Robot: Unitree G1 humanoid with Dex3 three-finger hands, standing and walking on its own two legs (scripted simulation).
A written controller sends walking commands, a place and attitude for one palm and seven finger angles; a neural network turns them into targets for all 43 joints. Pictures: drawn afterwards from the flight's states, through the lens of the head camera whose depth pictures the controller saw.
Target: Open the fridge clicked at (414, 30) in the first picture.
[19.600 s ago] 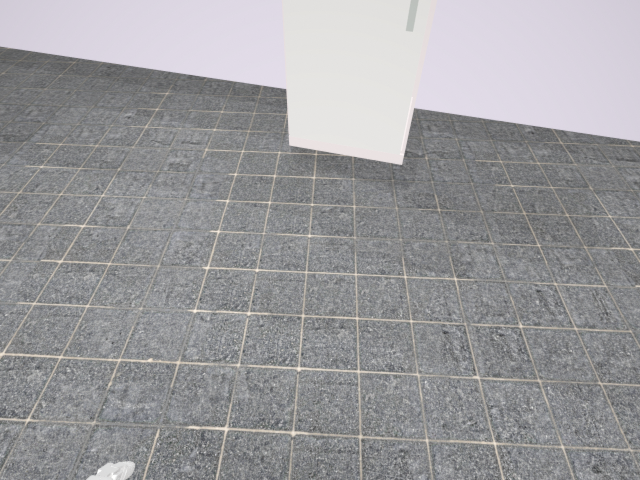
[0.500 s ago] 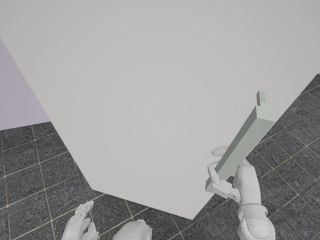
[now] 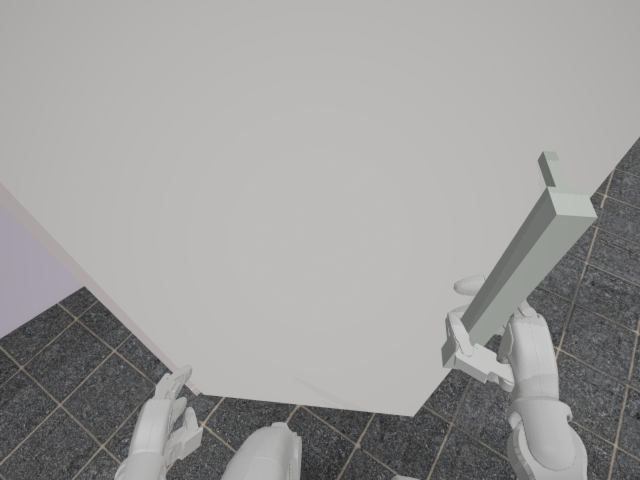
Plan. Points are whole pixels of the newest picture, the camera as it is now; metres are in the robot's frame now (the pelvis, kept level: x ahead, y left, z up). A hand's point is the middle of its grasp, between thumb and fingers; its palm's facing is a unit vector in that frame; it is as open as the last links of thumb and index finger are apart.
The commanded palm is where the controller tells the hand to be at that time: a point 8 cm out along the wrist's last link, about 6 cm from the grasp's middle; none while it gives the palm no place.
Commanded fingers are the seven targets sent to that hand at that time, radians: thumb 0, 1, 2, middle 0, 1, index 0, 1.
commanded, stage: walk backward, drawing the door open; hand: right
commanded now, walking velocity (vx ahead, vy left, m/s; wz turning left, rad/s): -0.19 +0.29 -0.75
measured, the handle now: (488, 286) +0.31 -0.15 +0.10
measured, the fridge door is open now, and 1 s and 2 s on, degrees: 49 78 72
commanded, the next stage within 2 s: stop walking and hold the door back in 0.66 s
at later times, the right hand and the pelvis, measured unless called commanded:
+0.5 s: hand out of the picture +0.12 -0.08 +0.06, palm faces +0.48 +0.86 -0.20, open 6.1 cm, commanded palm +0.07 -0.11 +0.06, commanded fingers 0.00 -0.90 -0.90 0.45 1.40 0.45 1.40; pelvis -0.05 +0.17 +0.00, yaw -22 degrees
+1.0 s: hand out of the picture +0.04 -0.02 +0.06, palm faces +0.75 +0.60 -0.29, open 6.1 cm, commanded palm +0.00 -0.07 +0.05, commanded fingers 0.00 -0.90 -0.90 0.45 1.40 0.45 1.40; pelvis -0.06 +0.31 +0.02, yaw -37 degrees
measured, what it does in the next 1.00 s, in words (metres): steps to the left, turning right: left foot, then right foot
